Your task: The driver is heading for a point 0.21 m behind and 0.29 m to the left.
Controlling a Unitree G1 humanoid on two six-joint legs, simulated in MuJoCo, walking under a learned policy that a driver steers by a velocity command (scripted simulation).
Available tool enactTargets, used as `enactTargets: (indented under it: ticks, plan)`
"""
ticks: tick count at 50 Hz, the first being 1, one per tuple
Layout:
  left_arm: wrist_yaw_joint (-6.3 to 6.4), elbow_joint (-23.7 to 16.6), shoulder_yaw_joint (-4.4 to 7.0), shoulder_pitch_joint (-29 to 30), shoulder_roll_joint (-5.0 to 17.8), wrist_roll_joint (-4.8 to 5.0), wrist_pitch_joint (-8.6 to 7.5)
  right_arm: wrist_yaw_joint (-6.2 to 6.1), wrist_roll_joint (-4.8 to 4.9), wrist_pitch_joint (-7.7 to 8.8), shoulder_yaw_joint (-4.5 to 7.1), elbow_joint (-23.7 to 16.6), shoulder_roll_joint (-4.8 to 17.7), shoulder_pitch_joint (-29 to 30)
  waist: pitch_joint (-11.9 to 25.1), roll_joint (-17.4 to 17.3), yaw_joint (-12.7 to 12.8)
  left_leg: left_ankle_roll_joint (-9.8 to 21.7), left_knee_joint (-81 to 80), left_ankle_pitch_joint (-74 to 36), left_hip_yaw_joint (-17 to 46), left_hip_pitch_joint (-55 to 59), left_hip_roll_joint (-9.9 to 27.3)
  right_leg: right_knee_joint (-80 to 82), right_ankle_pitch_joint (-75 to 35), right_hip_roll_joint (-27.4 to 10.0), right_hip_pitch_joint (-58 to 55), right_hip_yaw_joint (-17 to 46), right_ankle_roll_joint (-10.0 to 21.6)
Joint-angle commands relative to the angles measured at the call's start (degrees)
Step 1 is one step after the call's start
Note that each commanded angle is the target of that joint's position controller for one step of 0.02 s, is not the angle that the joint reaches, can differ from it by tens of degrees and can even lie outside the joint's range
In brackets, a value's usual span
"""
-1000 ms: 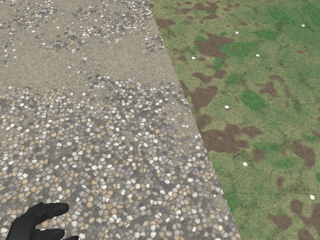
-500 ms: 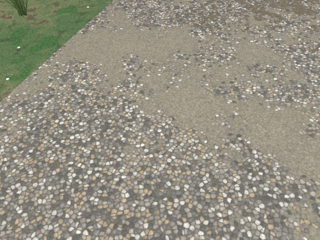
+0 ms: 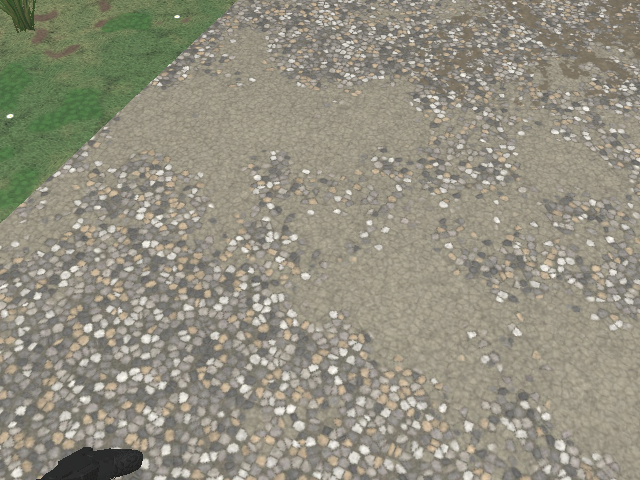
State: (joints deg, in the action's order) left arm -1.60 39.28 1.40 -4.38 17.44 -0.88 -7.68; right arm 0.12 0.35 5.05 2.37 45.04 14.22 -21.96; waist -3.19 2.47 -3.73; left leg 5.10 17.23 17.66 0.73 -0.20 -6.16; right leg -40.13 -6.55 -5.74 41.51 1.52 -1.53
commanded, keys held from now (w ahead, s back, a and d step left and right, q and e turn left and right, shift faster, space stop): q+shift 1.00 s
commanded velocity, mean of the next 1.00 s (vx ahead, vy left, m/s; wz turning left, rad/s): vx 0.10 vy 0.00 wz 0.81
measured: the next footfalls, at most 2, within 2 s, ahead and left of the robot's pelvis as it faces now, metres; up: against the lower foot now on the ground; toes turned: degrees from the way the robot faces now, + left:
right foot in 0.10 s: +0.35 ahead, -0.11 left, +0.00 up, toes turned +5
left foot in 0.52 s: +0.23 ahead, +0.13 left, +0.00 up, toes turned +27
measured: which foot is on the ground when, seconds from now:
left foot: down 0.00-0.10, up 0.12-0.50, down 0.52-0.98, up 1.00-1.00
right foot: up 0.00-0.08, down 0.10-0.52, up 0.54-0.96, down 0.98-1.00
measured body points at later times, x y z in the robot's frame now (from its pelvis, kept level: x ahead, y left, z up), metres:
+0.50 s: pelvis +0.19 +0.00 -0.01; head +0.22 +0.04 +0.44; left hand +0.27 +0.31 -0.12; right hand +0.43 -0.24 -0.09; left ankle +0.20 +0.11 -0.73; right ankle +0.31 -0.11 -0.74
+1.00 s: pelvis +0.25 +0.02 -0.01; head +0.27 +0.05 +0.44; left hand +0.16 +0.34 -0.10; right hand +0.60 -0.04 -0.07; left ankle +0.19 +0.11 -0.74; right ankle +0.36 -0.05 -0.74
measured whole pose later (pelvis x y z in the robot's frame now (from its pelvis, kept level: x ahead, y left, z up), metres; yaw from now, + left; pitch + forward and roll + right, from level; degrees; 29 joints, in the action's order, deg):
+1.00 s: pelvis +0.25 +0.02 -0.01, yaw +49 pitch +2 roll -2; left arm -0.2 42.2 5.3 -3.3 17.3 0.2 -1.2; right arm -1.9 1.6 -3.6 5.8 30.9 19.9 -7.8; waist -2.0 -1.3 -0.3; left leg 1.8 35.9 16.8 19.3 -21.0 -10.1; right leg -27.4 12.0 4.3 17.9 6.0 -1.2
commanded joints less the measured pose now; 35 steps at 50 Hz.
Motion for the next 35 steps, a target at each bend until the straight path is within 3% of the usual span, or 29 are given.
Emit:
enactTargets:
  ticks: [1,3,4,5,6,7,8,9,10,11,13,15,18,22,25,26,27,28,29,30,31,32,33,35]
  plan:
    - [-1.24,-4.19,0.12,2.85,1.48,-0.41,-0.85,-1.16,1.07,0.50,2.81,-1.41,10.56,-1.21,0.61,-5.59,0.72,4.20,-3.33,-32.18,4.76,-14.05,10.19,12.59,-15.37,6.35,-20.85,-2.44,1.11]
    - [-0.50,-3.97,1.74,0.12,5.57,-0.73,-0.40,-1.58,0.88,-0.70,3.49,-1.24,11.49,-0.10,2.80,-7.49,3.72,2.42,3.25,-33.17,8.47,-7.87,11.15,14.04,-10.77,7.48,-23.10,-0.01,2.54]
    - [0.07,-2.51,2.71,-5.32,7.60,-0.81,-0.26,-1.73,0.60,-1.36,3.79,-2.05,11.79,1.91,5.33,-8.40,6.96,1.26,9.76,-37.80,9.31,-6.73,10.65,13.59,-8.29,8.18,-27.79,-0.10,2.96]
    - [0.55,-0.99,3.35,-12.23,8.79,-1.10,-0.13,-1.70,0.68,-2.01,3.66,-3.44,11.31,4.75,8.92,-7.42,11.51,-1.33,20.51,-37.82,8.48,-7.75,8.55,14.53,-13.71,6.19,-35.17,-0.09,3.37]
    - [1.18,-1.18,3.74,-16.72,12.57,-2.36,0.16,-1.43,-0.67,-2.43,2.41,-5.80,6.78,2.16,18.14,0.90,10.65,-4.55,39.77,-17.78,7.99,-16.95,4.15,5.87,-41.10,-6.11,-51.11,7.60,7.52]
    - [0.79,-2.48,2.64,-15.15,11.05,-3.89,0.96,-0.82,1.08,-2.88,0.52,-4.09,1.72,-12.04,31.38,17.83,5.09,-7.78,64.96,27.57,9.14,-30.03,-3.29,5.75,-52.44,-24.56,-65.53,28.65,20.63]
    - [0.72,-5.38,2.24,-12.90,7.65,-2.28,2.09,-0.46,1.54,-3.94,1.81,-2.99,9.55,-11.92,38.28,10.30,6.94,-8.17,70.59,23.07,13.63,-30.48,0.62,9.24,-35.16,-21.91,-64.82,31.25,19.93]
    - [1.32,-6.60,1.87,-7.70,5.53,-0.82,3.37,-0.58,2.12,-5.20,2.99,-5.46,12.62,-4.36,30.49,5.78,6.85,-8.83,69.26,18.06,9.69,-34.25,4.22,12.57,-19.05,-19.56,-57.28,23.89,18.20]
    - [1.96,-5.82,1.21,-4.66,3.11,0.02,4.61,-1.27,2.06,-6.51,3.29,-6.37,12.69,0.02,20.92,1.06,6.03,-9.61,65.45,14.02,6.05,-36.47,6.42,15.64,-9.12,-15.78,-47.48,17.60,16.26]
    - [2.47,-5.17,1.09,-2.76,2.97,-0.32,5.30,-1.82,2.23,-7.77,3.37,-6.89,11.63,0.78,14.56,2.89,4.39,-10.12,63.57,11.66,4.96,-35.34,8.27,18.50,-1.93,-14.08,-38.15,14.15,15.57]
    - [2.70,-4.65,1.70,1.20,4.00,-1.43,5.62,-2.41,2.24,-9.72,2.91,-6.98,7.94,-1.75,8.30,6.28,1.19,-10.43,56.29,10.93,2.09,-28.14,9.73,24.49,5.89,-10.77,-23.75,5.63,14.46]
    - [2.82,-4.27,2.57,2.59,5.10,-1.39,5.08,-2.80,1.26,-9.74,2.63,-8.13,6.46,-0.17,8.22,5.49,1.12,-10.12,49.57,8.77,0.93,-27.15,11.35,25.76,1.19,-12.12,-22.81,1.69,15.56]
    - [3.41,-3.79,3.74,4.27,7.08,-0.52,5.50,-1.82,0.79,-9.28,2.78,-9.30,7.10,3.01,11.74,3.04,1.66,-8.25,39.81,0.27,0.24,-22.58,13.44,25.84,2.43,-14.08,-24.72,-2.26,15.47]
    - [3.05,-2.46,4.54,5.67,7.98,0.66,6.75,-0.55,0.83,-10.09,3.97,-10.06,9.19,5.74,10.00,4.46,1.66,-5.56,31.25,-2.04,-3.54,-18.61,11.98,25.45,12.18,-14.85,-26.27,-6.61,13.03]
    - [2.57,-0.77,4.79,5.52,7.00,2.03,7.87,-0.50,0.48,-10.33,5.17,-9.50,9.80,4.59,8.57,1.97,0.12,-1.87,20.05,-3.81,-5.64,-13.23,9.28,18.44,21.29,-13.29,-26.65,-9.79,8.14]
    - [2.32,0.56,4.53,3.60,5.00,2.26,8.49,-0.98,-0.16,-10.16,6.15,-8.51,11.65,1.75,6.31,-3.03,-0.57,0.75,13.78,-6.96,-1.33,-9.95,9.23,10.22,27.23,-9.96,-22.77,-12.07,4.73]
    - [2.11,0.57,4.18,1.17,3.09,0.93,9.22,-2.15,-0.19,-9.61,7.78,-9.64,18.62,0.62,1.38,-20.97,1.10,7.25,2.92,-23.46,20.22,-7.52,21.48,-9.61,41.49,-1.23,-9.79,-17.44,-1.66]
    - [2.76,-3.37,4.21,6.76,3.50,-0.39,8.91,-1.97,-2.05,-7.59,7.49,-12.23,21.27,3.93,2.69,-21.55,1.65,15.56,-0.71,-17.27,34.94,-10.92,25.09,-22.17,44.96,5.84,-0.75,-4.34,-3.00]
    - [3.13,-3.64,4.67,9.14,5.05,0.10,8.62,-1.44,-2.04,-5.96,7.36,-12.18,19.80,5.78,3.75,-14.59,1.21,14.47,-2.27,-11.42,30.92,-9.99,24.03,-25.73,40.63,5.66,1.60,0.75,-1.63]
    - [3.45,-3.33,4.97,8.50,5.52,0.72,8.20,-1.51,-1.05,-5.01,7.10,-12.21,18.84,7.77,3.82,-12.18,2.81,11.20,-2.05,-9.43,27.64,-9.37,21.75,-24.80,34.37,5.20,2.19,2.56,-0.34]
    - [3.99,-1.96,5.40,7.02,6.15,0.23,7.93,-1.70,0.12,-5.02,6.49,-12.75,16.47,10.14,4.96,-8.91,3.97,8.39,-0.29,-9.64,24.90,-8.40,20.18,-24.02,30.32,4.23,1.71,3.33,-0.14]
    - [4.20,-1.64,5.61,6.29,6.31,-0.26,7.66,-2.11,0.70,-5.40,5.89,-13.31,14.90,11.86,6.08,-9.28,4.69,7.23,1.23,-13.22,22.96,-9.07,19.00,-23.27,28.02,4.46,-0.10,3.58,-0.52]
    - [3.86,-1.47,5.59,5.99,5.89,-0.27,7.36,-2.57,0.57,-5.74,5.37,-13.96,13.55,12.00,8.08,-9.74,4.87,6.89,2.37,-17.50,21.64,-9.15,17.59,-23.83,26.26,5.41,-2.54,3.53,-0.98]
    - [3.28,-1.19,5.18,5.36,4.36,0.33,6.98,-3.14,0.26,-6.09,5.22,-14.44,13.05,10.90,10.61,-8.55,4.54,6.81,4.15,-22.79,20.91,-6.96,15.94,-21.03,24.10,7.09,-4.08,3.89,-1.83]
